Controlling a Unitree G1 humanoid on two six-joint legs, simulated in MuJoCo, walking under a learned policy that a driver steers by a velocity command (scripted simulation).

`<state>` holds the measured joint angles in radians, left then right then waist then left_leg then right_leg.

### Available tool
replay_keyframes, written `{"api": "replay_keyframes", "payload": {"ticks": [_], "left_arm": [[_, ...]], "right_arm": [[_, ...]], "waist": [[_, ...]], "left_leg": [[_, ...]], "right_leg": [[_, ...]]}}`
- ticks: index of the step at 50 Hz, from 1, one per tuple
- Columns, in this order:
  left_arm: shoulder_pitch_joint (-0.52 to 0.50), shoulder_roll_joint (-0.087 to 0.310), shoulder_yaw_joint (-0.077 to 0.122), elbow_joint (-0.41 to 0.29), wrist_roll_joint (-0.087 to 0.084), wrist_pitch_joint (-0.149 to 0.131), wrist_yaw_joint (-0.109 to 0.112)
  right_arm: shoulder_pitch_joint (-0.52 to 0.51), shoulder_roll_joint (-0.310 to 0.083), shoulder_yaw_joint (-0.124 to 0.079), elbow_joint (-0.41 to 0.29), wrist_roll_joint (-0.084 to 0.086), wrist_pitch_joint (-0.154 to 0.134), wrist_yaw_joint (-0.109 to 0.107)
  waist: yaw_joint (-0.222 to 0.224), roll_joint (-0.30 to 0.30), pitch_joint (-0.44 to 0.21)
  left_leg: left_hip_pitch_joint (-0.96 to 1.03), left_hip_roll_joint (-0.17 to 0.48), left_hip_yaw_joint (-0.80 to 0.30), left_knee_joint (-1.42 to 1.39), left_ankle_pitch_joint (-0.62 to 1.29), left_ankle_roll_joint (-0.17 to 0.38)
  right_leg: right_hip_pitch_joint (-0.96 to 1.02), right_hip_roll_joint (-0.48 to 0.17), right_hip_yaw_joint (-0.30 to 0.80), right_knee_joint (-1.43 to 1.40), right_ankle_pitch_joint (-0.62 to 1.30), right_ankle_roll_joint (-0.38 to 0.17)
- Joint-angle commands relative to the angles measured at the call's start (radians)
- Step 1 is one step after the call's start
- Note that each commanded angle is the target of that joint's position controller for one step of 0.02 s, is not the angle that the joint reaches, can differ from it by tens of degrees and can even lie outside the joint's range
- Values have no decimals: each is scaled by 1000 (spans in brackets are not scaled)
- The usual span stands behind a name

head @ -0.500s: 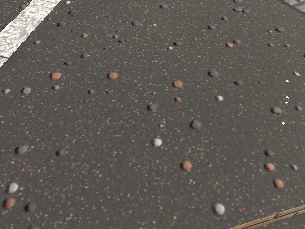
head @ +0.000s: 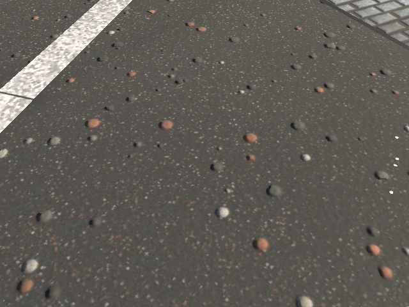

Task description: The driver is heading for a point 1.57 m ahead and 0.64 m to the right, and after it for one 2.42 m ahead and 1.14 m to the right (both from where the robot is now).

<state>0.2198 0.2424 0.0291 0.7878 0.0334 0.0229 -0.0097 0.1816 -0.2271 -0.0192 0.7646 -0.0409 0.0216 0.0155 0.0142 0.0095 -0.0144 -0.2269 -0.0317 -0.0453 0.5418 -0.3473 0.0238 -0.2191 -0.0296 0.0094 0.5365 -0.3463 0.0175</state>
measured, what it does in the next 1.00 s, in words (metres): climbs: left foot 0.13 m higher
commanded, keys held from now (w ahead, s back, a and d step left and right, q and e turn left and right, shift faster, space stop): w+shift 0.60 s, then w+e+shift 0.40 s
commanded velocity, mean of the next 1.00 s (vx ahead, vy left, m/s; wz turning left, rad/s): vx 0.84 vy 0.00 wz -0.20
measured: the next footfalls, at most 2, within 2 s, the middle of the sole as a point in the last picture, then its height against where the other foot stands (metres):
left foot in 0.68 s outside the picture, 0.13 m higher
right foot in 1.18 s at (224, 205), level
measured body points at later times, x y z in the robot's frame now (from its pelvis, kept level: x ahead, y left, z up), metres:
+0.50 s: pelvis +0.15 -0.01 -0.01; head +0.16 -0.01 +0.44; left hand +0.17 +0.27 -0.14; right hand +0.32 -0.27 -0.10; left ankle +0.14 +0.10 -0.61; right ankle -0.02 -0.13 -0.74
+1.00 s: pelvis +0.54 +0.06 +0.13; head +0.55 +0.07 +0.58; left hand +0.81 +0.23 +0.06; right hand +0.42 -0.16 -0.01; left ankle +0.44 +0.15 -0.61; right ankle +0.67 -0.08 -0.47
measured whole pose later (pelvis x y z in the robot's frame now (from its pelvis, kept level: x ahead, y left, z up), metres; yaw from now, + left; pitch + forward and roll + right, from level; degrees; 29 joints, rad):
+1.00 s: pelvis +0.54 +0.06 +0.13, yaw -13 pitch +2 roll -1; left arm 0.06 0.21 0.04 0.64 0.01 0.00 -0.06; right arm 0.52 -0.20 -0.05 0.98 -0.02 -0.11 0.01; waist -0.04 -0.01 -0.04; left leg 0.00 0.01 0.26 0.36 -0.39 0.03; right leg -0.95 0.00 -0.03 1.26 0.06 -0.13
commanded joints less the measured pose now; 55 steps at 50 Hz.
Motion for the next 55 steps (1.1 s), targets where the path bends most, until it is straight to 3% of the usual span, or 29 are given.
{"api": "replay_keyframes", "payload": {"ticks": [1, 8, 12, 14, 16, 17, 18, 19, 21, 25, 27, 29, 31, 32, 33, 34, 35, 36, 37, 38, 39, 41, 42, 44, 45, 46, 48, 52, 55], "left_arm": [[-21, 141, 35, -72, -1, -13, -11], [-57, 151, 46, -106, -18, -64, -11], [-91, 106, 34, -130, -16, -88, -8], [-91, 107, 31, -133, -5, -93, -5], [31, 93, 30, -90, -6, -92, -3], [177, 137, 47, -47, 7, -86, 5], [392, 219, 71, 10, 18, -81, 21], [426, 244, 70, 50, 32, -83, 18], [333, 185, 56, 30, 29, -82, 5], [225, 169, 41, 47, 33, -125, 16], [231, 173, 36, 79, 26, -149, 23], [234, 153, 26, 120, 7, -147, 23], [166, 148, 19, 91, -62, -124, 26], [209, 262, 42, 64, -78, -134, 11], [155, 394, 85, 51, -79, -146, 0], [76, 400, 107, 52, -72, -149, -12], [40, 144, 53, -12, -77, -165, -41], [102, 57, 36, -49, -23, -177, -50], [105, 18, 33, -69, -17, -166, -55], [116, 3, 24, -70, -10, -153, -50], [103, -24, 20, -62, 3, -133, -43], [99, -58, 15, -88, -8, -84, -50], [64, -62, 14, -117, -18, -67, -47], [-15, -95, -1, -157, -24, -50, -32], [-43, -56, 3, -173, -28, -38, -36], [-83, 11, 26, -172, -27, -34, -40], [-139, 44, 38, -166, -31, -20, -48], [-176, 2, 22, -147, -39, -30, -66], [-120, 66, 40, -145, -46, -35, -66]], "right_arm": [[-35, -141, -42, -74, 3, -13, 12], [-1, -101, -30, -77, 8, -88, 13], [120, -197, -62, -30, 5, -93, -2], [161, -221, -71, -18, 10, -86, -3], [29, -204, -63, -42, 16, -85, -3], [-61, -210, -66, -61, 24, -92, -7], [-149, -206, -67, -104, 35, -101, -14], [-144, -104, -43, -105, 19, -102, -20], [-181, -94, -26, -131, 17, -84, -26], [-318, -65, 4, -281, 10, -54, -6], [-396, -52, 17, -358, 19, -43, -29], [-471, -14, 54, -437, 27, -52, -27], [-273, 16, 77, -372, 17, -45, 24], [-18, -55, 29, -279, 9, -42, 29], [246, -115, -14, -208, 8, -23, 8], [437, -213, -66, -148, -6, -12, -11], [484, -366, -97, -80, -30, -39, -18], [361, -337, -100, -89, 8, -47, -24], [228, -290, -93, -77, 14, -52, -24], [132, -195, -73, -49, 9, -62, -17], [99, -100, -54, -21, -9, -75, -9], [88, 25, -18, 57, -22, -104, -1], [97, 32, -16, 83, -19, -126, 5], [152, 27, -21, 137, 2, -149, 24], [125, -27, -35, 109, 6, -147, 20], [105, -29, -35, 91, 13, -151, 12], [157, -27, -34, 119, 25, -163, -4], [272, -66, -38, 124, 20, -151, -43], [288, -172, -64, 103, 23, -129, -70]], "waist": [[-6, -32, 113], [-34, -105, 77], [-60, 134, 55], [-63, 138, 47], [56, 89, -13], [145, 15, -76], [222, -123, -148], [165, -278, -86], [118, -107, 14], [10, -201, 177], [-24, -142, 240], [-62, -55, 276], [-132, 38, 90], [-208, -34, -142], [-367, -108, -303], [-461, -48, -387], [-349, 411, -377], [-221, 397, -415], [-112, 248, -272], [-40, 98, -85], [-8, 7, 8], [48, 73, 32], [58, 81, 52], [74, 41, 112], [74, 63, 119], [52, 33, 121], [23, 17, 131], [3, 5, 102], [62, 111, 8]], "left_leg": [[-105, 45, -85, -130, -359, 57], [-33, 8, -14, -94, -48, 73], [200, 138, -231, -238, 35, 147], [307, 210, -301, -226, 273, 185], [212, 156, -144, -69, 843, 160], [79, 105, -44, 172, 1063, 130], [-250, 43, 26, 469, 832, 90], [-639, -52, 100, 672, -109, 67], [-894, 52, 32, 879, -186, 65], [-1022, 102, 33, 1203, -311, 55], [-1256, 123, -14, 1408, -424, 85], [-1240, 158, 38, 1213, -457, 123], [-272, 58, 200, 753, -6, 148], [146, -73, 268, 854, -22, 121], [354, -100, 167, 781, -106, 112], [404, -45, -22, 568, -267, 118], [325, 248, -610, 49, -585, 109], [276, 340, -979, -250, -715, 31], [147, 367, -984, -284, -856, 19], [-18, 360, -839, -232, -782, 47], [-138, 338, -620, -117, -595, 55], [-303, 317, -381, -127, -499, 54], [-307, 315, -304, -165, -441, 44], [-257, 294, -112, -246, -251, -19], [-283, 299, -37, -369, -221, -37], [-247, 268, 70, -426, -60, -62], [-116, 167, 268, -463, 187, -78], [181, 120, 391, -458, 627, -63], [394, 216, 396, -249, 1309, -62]], "right_leg": [[-122, -20, 70, -144, -356, -72], [-32, -86, 209, -261, -236, -148], [-123, 25, -16, -12, 110, -115], [-207, 41, -53, 6, 92, -115], [41, 63, -71, -146, 116, -144], [266, 30, -23, -186, 232, -153], [575, -96, 134, -189, 375, -177], [761, -231, 311, -186, 586, -212], [693, -307, 309, -174, 553, -293], [322, -305, 236, -457, 251, -277], [325, -344, 201, -524, 188, -266], [239, -290, 45, -628, 236, -179], [-232, -145, -106, -649, 808, -175], [-274, -183, -82, -398, 1435, -213], [-227, -201, -35, -81, 1725, -195], [-181, -154, 50, 344, 1514, -147], [-333, 114, 120, 840, 211, -104], [-430, 141, 321, 1102, 162, -147], [-502, 91, 265, 1191, 242, -147], [-532, 25, 165, 1162, 285, -146], [-536, -19, 142, 1132, 292, -153], [-525, -24, 122, 1170, 236, -155], [-579, -20, 137, 1184, 226, -162], [-712, -23, 148, 1169, 238, -179], [-661, -7, 108, 999, 283, -149], [-614, 6, 66, 903, 364, -138], [-574, 40, -58, 720, 443, -142], [-454, 72, -220, 370, 443, -183], [-275, 119, -285, 187, 444, -194]]}}
Over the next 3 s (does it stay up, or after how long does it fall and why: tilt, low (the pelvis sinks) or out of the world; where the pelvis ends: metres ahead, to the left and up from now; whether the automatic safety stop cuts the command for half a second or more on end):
stays up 1.52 -0.90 0.13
